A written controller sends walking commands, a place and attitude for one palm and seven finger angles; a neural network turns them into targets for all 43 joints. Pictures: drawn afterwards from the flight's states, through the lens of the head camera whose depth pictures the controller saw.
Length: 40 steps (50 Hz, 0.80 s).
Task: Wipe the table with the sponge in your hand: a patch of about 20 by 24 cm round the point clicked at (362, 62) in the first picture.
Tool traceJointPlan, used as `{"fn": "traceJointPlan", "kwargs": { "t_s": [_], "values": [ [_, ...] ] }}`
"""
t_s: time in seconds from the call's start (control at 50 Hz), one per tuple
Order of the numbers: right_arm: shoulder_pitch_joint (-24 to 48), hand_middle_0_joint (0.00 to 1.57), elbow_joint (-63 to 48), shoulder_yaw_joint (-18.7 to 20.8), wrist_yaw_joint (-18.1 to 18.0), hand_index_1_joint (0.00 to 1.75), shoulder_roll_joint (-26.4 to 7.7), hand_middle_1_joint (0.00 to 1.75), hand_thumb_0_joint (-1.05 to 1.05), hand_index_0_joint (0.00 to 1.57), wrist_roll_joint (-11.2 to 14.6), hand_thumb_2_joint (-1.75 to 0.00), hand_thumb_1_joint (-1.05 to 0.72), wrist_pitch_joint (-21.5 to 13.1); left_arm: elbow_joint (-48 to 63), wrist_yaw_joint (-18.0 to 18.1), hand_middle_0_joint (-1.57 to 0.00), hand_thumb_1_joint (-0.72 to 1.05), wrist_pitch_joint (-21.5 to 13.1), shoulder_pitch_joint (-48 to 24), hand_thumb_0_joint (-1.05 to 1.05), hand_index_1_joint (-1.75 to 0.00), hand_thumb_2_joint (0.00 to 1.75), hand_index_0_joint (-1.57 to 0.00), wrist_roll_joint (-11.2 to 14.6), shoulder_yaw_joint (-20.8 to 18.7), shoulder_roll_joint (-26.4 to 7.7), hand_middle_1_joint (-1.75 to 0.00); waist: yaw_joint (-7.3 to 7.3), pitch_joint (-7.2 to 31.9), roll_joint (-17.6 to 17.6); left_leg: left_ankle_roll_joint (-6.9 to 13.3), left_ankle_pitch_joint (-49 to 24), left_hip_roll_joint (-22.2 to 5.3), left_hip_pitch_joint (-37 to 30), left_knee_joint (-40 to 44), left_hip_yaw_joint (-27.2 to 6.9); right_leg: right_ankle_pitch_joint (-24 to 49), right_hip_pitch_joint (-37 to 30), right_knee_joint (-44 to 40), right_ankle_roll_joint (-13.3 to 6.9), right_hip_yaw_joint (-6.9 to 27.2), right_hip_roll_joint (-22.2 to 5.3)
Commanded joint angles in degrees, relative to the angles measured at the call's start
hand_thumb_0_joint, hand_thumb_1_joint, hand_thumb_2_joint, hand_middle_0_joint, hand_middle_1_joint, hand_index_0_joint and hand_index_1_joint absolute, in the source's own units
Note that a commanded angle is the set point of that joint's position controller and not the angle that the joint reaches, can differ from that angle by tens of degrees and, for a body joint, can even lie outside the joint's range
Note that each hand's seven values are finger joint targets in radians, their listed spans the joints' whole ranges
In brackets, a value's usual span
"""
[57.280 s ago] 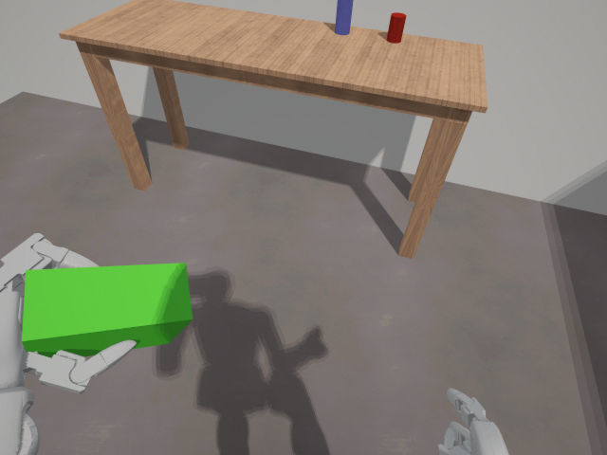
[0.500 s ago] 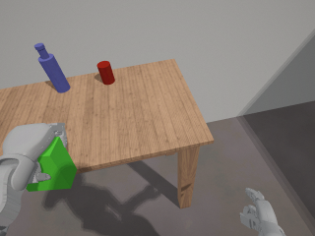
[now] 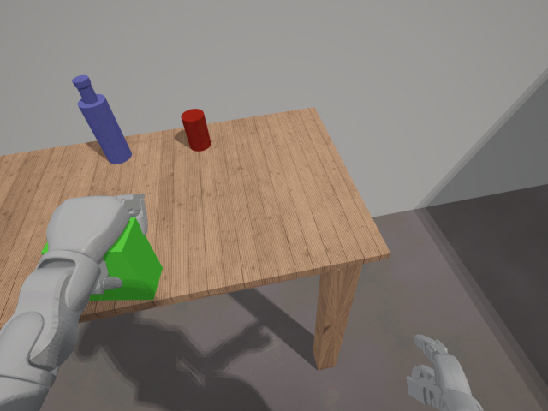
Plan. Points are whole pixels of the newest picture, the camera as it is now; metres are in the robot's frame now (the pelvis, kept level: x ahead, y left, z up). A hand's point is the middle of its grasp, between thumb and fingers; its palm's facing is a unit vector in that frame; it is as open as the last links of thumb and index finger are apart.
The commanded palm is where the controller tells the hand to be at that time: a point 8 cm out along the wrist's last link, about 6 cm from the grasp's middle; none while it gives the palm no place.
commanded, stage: move the sponge above the wiping area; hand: left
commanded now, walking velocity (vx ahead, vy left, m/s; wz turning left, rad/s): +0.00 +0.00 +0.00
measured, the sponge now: (115, 269) +0.28 +0.30 +0.05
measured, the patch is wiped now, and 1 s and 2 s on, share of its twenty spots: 0.00 0.00 0.00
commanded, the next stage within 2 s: none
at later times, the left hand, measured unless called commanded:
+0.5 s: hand (110, 221) +0.32 +0.30 +0.11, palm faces +0.05 +0.01 -1.00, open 10.0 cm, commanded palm +0.29 +0.32 +0.17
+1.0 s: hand (101, 208) +0.34 +0.32 +0.11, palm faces +0.03 +0.02 -1.00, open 10.0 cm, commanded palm +0.30 +0.33 +0.16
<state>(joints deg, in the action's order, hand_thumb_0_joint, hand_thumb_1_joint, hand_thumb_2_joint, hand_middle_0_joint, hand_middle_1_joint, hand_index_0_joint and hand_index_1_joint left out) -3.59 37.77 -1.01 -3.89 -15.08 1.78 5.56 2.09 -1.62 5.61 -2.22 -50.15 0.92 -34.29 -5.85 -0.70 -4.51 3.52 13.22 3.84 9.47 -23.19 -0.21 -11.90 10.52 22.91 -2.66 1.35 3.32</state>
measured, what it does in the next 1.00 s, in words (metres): stands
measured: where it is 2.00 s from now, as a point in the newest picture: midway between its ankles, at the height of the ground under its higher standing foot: outside the picture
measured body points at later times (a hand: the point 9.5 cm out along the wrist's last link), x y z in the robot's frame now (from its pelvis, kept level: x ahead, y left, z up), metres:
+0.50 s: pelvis +0.01 +0.01 +0.00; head +0.03 -0.01 +0.45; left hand +0.31 +0.30 +0.16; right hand +0.21 -0.21 -0.11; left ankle -0.01 +0.08 -0.74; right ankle +0.00 -0.10 -0.74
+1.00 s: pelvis +0.01 -0.01 +0.00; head +0.03 -0.04 +0.45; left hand +0.33 +0.32 +0.17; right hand +0.19 -0.25 -0.12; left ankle -0.01 +0.08 -0.74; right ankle +0.00 -0.10 -0.74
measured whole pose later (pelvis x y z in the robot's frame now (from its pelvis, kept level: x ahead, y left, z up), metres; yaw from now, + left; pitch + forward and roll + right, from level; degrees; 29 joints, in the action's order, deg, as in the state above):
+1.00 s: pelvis +0.01 -0.01 +0.00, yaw +0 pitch +3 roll +0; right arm -6.8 39.2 0.4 -2.1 -16.8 3.0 9.1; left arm -17.5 1.8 6.7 -13.7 -52.0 -3.8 -35.5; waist -2.8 1.2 -4.8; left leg 3.0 13.9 3.4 11.9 -23.3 -0.7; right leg -12.4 12.7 22.5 -3.1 1.0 3.8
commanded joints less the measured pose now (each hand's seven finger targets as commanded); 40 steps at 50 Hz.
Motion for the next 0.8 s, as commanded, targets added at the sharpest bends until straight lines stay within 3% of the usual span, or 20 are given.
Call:
{"fn": "traceJointPlan", "kwargs": {
  "t_s": [0.0, 0.02, 0.1, 0.12, 0.16, 0.22, 0.28, 0.3, 0.32, 0.38, 0.4, 0.42, 0.48, 0.5, 0.56, 0.58, 0.6, 0.66, 0.72, 0.78],
  "values": [
    [10.5, 0.20, -7.9, 1.8, 0.9, 0.30, -7.2, 0.30, 0.00, 0.20, 0.4, -0.90, -0.90, -0.9, 4.2, 7.5, -1.20, 0.10, 6.9, -19.7, 0.00, -1.60, 1.30, -1.20, -1.7, -17.0, -19.7, -1.60, -1.39, 14.4, -6.5, -3.9, -20.6, -2.4, -2.1, 3.3, -4.2, 8.8, -5.7, -1.7, -3.3, 4.0, -0.6],
    [9.6, 0.20, -7.9, 1.9, 1.1, 0.30, -6.8, 0.30, 0.00, 0.20, 0.7, -0.90, -0.90, -0.7, 2.7, 7.3, -1.20, 0.10, 8.7, -19.3, 0.00, -1.60, 1.30, -1.20, -0.5, -13.2, -15.1, -1.60, -0.50, 15.0, -3.2, -3.9, -21.0, -2.9, -1.9, 3.4, -3.4, 9.7, -6.9, -1.5, -2.3, 1.5, -1.5],
    [13.0, 0.20, -9.0, 1.3, 1.7, 0.30, -8.2, 0.30, 0.00, 0.20, 1.7, -0.90, -0.90, 0.4, -1.6, 2.0, -1.20, 0.10, 16.3, -14.6, 0.00, -1.60, 1.30, -1.20, 0.1, -7.1, -11.0, -1.60, 0.31, 13.4, 0.8, -3.4, -20.8, -2.4, -2.0, 3.8, -3.5, 12.0, -6.9, -2.4, -2.1, 2.1, -1.3],
    [11.6, 0.20, -9.5, 1.2, 1.8, 0.30, -8.1, 0.30, 0.00, 0.20, 1.8, -0.90, -0.90, 0.6, 0.2, 0.1, -1.20, 0.10, 17.0, -16.0, 0.00, -1.60, 1.30, -1.20, 0.5, -3.1, -8.2, -1.60, 1.65, 13.7, 2.5, -3.4, -21.7, -2.7, -2.3, 3.9, -3.4, 12.9, -7.5, -2.2, -1.4, 0.4, -2.0],
    [11.3, 0.20, -10.0, 1.3, 1.7, 0.30, -8.5, 0.30, 0.00, 0.20, 1.8, -0.90, -0.90, 0.9, 1.7, -3.5, -1.20, 0.10, 17.2, -18.4, 0.00, -1.60, 1.30, -1.20, 0.3, 0.1, -7.3, -1.60, 2.86, 12.9, 3.9, -2.6, -20.4, -2.8, -3.2, 3.9, -3.7, 12.1, -5.9, -2.7, -0.9, 0.1, -2.0],
    [10.2, 0.20, -11.0, 0.9, 1.3, 0.30, -7.8, 0.30, 0.00, 0.20, 1.4, -0.90, -0.90, -0.3, 7.6, -6.3, -1.20, 0.10, 12.3, -25.6, 0.00, -1.60, 1.30, -1.20, -0.9, 0.9, -8.0, -1.60, 3.79, 16.1, 4.9, -1.2, -20.0, -3.2, -6.5, 2.7, -4.7, 9.7, -3.8, -2.1, -0.5, 0.1, -1.6],
    [7.0, 0.20, -9.2, 1.8, 0.5, 0.30, -7.7, 0.30, 0.00, 0.20, -0.1, -0.90, -0.90, -0.7, 8.2, -4.0, -1.20, 0.10, 4.6, -28.1, 0.00, -1.60, 1.30, -1.20, -2.7, -6.6, -15.4, -1.60, 2.23, 17.7, 2.7, -2.1, -22.6, -3.5, -9.0, 2.2, -6.0, 9.0, -3.2, -1.9, -1.0, 0.5, -0.9],
    [8.2, 0.20, -9.5, 1.4, 0.4, 0.30, -7.7, 0.30, 0.00, 0.20, -0.1, -0.90, -0.90, -0.8, 11.1, -2.4, -1.20, 0.10, 2.8, -29.4, 0.00, -1.60, 1.30, -1.20, -3.7, -11.2, -20.3, -1.60, 1.13, 19.0, -1.0, -2.4, -23.3, -3.4, -9.1, 2.2, -6.6, 9.2, -3.8, -1.9, -1.9, 2.5, 0.1],
    [6.9, 0.20, -9.0, 1.3, 0.3, 0.30, -6.4, 0.30, 0.00, 0.20, -0.4, -0.90, -0.90, -1.0, 10.9, -0.6, -1.20, 0.10, 1.4, -31.1, 0.00, -1.60, 1.30, -1.20, -4.7, -9.7, -17.6, -1.60, 1.20, 20.2, -2.4, -3.4, -25.7, -3.6, -9.3, 1.5, -6.0, 9.1, -4.0, -0.8, -1.9, 0.9, -0.4],
    [4.8, 0.20, -7.0, 2.4, 0.4, 0.30, -7.2, 0.30, 0.00, 0.20, -0.6, -0.90, -0.90, -0.2, 5.4, 4.5, -1.20, 0.10, 0.7, -30.4, 0.00, -1.60, 1.30, -1.20, -5.5, -14.4, -20.3, -1.60, 0.23, 18.7, -5.9, -5.1, -29.4, -3.6, -6.8, 1.2, -5.3, 9.9, -3.5, -0.6, -3.0, 1.5, 0.0],
    [6.3, 0.20, -6.9, 1.9, 0.8, 0.30, -7.6, 0.30, 0.00, 0.20, -0.4, -0.90, -0.90, 0.0, 3.3, 6.0, -1.20, 0.10, 2.1, -29.8, 0.00, -1.60, 1.30, -1.20, -5.3, -17.9, -23.7, -1.60, -0.81, 18.0, -7.9, -5.1, -28.3, -3.0, -5.4, 1.7, -5.7, 10.1, -4.1, -0.7, -3.8, 3.4, 0.6],
    [5.8, 0.20, -7.0, 2.0, 1.0, 0.30, -6.5, 0.30, 0.00, 0.20, -0.2, -0.90, -0.90, -0.1, 1.9, 6.9, -1.20, 0.10, 3.2, -30.5, 0.00, -1.60, 1.30, -1.20, -4.4, -13.5, -17.9, -1.60, -0.10, 18.8, -5.6, -5.3, -28.8, -3.4, -4.9, 1.3, -4.5, 10.7, -4.7, -0.3, -3.0, 0.9, -0.6],
    [6.4, 0.20, -6.2, 2.6, 1.5, 0.30, -7.9, 0.30, 0.00, 0.20, 0.4, -0.90, -0.90, 0.7, -5.0, 7.9, -1.20, 0.10, 7.6, -25.3, 0.00, -1.60, 1.30, -1.20, -2.5, -13.8, -17.7, -1.60, -0.58, 19.5, -3.1, -5.2, -27.7, -3.1, -3.4, 2.0, -3.9, 13.0, -7.0, -1.0, -2.5, 1.0, -1.0],
    [8.3, 0.20, -6.7, 1.9, 1.7, 0.30, -8.2, 0.30, 0.00, 0.20, 0.7, -0.90, -0.90, 1.1, -7.9, 7.0, -1.20, 0.10, 9.8, -22.5, 0.00, -1.60, 1.30, -1.20, -2.2, -13.2, -17.1, -1.60, -0.65, 17.9, -2.9, -4.6, -25.5, -2.5, -2.4, 2.4, -3.8, 12.9, -7.3, -1.5, -2.7, 2.1, -0.8],
    [7.7, 0.20, -7.4, 2.2, 1.9, 0.30, -8.8, 0.30, 0.00, 0.20, 1.7, -0.90, -0.90, 1.5, -9.3, 2.1, -1.20, 0.10, 13.3, -21.0, 0.00, -1.60, 1.30, -1.20, -0.6, -4.0, -9.5, -1.60, 2.23, 16.6, 2.7, -3.6, -24.0, -2.4, -1.8, 2.6, -3.0, 15.4, -8.3, -2.0, -1.3, 0.1, -1.8],
    [7.7, 0.20, -7.4, 2.2, 1.8, 0.30, -9.4, 0.30, 0.00, 0.20, 2.0, -0.90, -0.90, 1.7, -10.6, 0.3, -1.20, 0.10, 14.1, -20.6, 0.00, -1.60, 1.30, -1.20, -0.7, -4.4, -11.2, -1.60, 2.39, 15.9, 3.8, -3.0, -22.7, -2.2, -1.6, 2.6, -3.1, 15.1, -7.6, -2.1, -1.2, 0.3, -1.7],
    [8.8, 0.20, -8.2, 1.8, 1.7, 0.30, -9.2, 0.30, 0.00, 0.20, 2.4, -0.90, -0.90, 1.7, -11.4, -1.9, -1.20, 0.10, 14.7, -21.6, 0.00, -1.60, 1.30, -1.20, -0.6, -1.3, -8.4, -1.60, 3.41, 14.2, 4.5, -2.0, -20.5, -2.1, -1.4, 2.3, -2.9, 14.6, -5.8, -2.6, -1.2, 1.0, -1.3],
    [5.8, 0.20, -7.9, 2.2, 0.9, 0.30, -9.6, 0.30, 0.00, 0.20, 1.9, -0.90, -0.90, 1.2, -8.7, -5.8, -1.20, 0.10, 10.1, -30.4, 0.00, -1.60, 1.30, -1.20, -0.8, 0.2, -10.1, -1.60, 5.73, 14.1, 7.9, 0.1, -16.1, -1.9, -2.2, 1.7, -2.5, 12.7, -4.3, -2.8, -0.2, 0.5, -1.8],
    [3.8, 0.20, -8.2, 2.3, -0.1, 0.30, -8.3, 0.30, 0.00, 0.20, 0.9, -0.90, -0.90, -0.7, -1.8, -4.6, -1.20, 0.10, 0.9, -36.5, 0.00, -1.60, 1.30, -1.20, -2.0, -5.9, -16.9, -1.60, 4.46, 19.2, 3.5, 0.7, -17.9, -1.6, -5.7, 0.3, -3.2, 12.1, -5.1, -1.9, -0.7, 1.3, -1.3],
    [1.0, 0.20, -6.3, 3.5, -0.6, 0.30, -7.9, 0.30, 0.00, 0.20, -0.3, -0.90, -0.90, -0.9, -2.4, 0.6, -1.20, 0.10, -5.6, -33.8, 0.00, -1.60, 1.30, -1.20, -4.0, -13.7, -22.2, -1.60, 2.09, 20.6, -2.1, -1.3, -24.7, -1.9, -6.7, -0.7, -3.3, 14.1, -4.7, -0.9, -1.8, 1.7, -0.7]
  ]
}}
